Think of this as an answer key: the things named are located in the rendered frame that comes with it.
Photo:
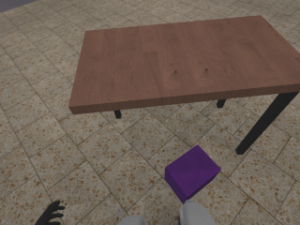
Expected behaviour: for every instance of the table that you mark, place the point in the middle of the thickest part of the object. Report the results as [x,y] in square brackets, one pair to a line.
[184,62]

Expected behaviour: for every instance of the right robot shin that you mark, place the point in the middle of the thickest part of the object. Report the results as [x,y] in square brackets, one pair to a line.
[189,201]

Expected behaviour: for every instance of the robot right thigh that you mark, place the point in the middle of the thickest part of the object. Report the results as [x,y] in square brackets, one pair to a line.
[193,213]

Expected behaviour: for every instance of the robot left hand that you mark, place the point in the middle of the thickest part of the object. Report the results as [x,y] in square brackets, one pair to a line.
[47,214]

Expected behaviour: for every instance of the carton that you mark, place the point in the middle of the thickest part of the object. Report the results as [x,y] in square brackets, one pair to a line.
[190,173]

